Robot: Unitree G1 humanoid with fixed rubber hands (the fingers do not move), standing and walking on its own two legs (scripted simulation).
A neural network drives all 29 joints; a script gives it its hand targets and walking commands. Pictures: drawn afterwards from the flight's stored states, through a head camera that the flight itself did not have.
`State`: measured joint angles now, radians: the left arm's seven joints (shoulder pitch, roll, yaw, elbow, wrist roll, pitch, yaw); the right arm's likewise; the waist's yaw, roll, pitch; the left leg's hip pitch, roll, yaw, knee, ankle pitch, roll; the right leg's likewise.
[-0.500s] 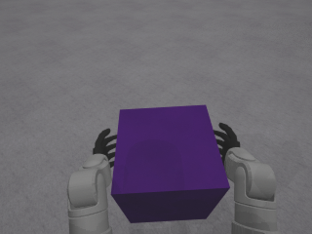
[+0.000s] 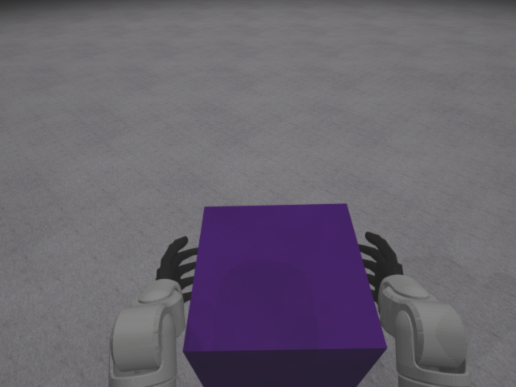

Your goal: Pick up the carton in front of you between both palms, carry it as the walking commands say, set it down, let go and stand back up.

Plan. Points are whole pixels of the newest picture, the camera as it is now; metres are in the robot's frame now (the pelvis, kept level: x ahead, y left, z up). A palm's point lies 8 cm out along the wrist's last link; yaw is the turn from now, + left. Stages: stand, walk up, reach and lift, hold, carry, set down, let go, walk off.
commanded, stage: carry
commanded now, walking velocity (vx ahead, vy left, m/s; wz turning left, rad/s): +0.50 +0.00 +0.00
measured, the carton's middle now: (277, 307) +0.26 +0.00 +0.03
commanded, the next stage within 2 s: none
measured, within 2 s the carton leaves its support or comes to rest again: neither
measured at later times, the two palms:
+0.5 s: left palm (220, 162) +0.57 +0.12 +0.10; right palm (358, 162) +0.57 -0.18 +0.09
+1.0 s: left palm (218, 101) +0.89 +0.16 +0.09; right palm (320, 99) +0.89 -0.14 +0.10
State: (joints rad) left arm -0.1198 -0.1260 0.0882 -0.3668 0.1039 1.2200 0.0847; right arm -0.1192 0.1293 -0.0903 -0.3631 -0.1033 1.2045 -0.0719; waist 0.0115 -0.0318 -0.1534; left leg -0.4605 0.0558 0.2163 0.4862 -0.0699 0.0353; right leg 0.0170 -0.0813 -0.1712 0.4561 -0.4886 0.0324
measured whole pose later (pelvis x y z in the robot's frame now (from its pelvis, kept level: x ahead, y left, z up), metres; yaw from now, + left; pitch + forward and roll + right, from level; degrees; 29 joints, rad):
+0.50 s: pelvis +0.31 -0.04 +0.01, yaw +2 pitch +4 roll +0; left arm -0.15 -0.13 0.09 -0.29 0.11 1.22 0.08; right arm -0.14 0.13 -0.12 -0.33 -0.11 1.23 -0.08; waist 0.01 0.04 -0.13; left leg -0.20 0.11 0.09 0.88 -0.47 -0.03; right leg -0.43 -0.06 -0.23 0.54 -0.18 -0.07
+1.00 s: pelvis +0.63 +0.01 +0.01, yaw -2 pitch +4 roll +0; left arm -0.15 -0.13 0.12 -0.36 0.11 1.24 0.08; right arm -0.16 0.13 -0.09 -0.32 -0.10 1.21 -0.08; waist -0.02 -0.02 -0.07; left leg -0.38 0.04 0.23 0.49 -0.17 0.07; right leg -0.34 -0.08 -0.07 1.12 -0.42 0.00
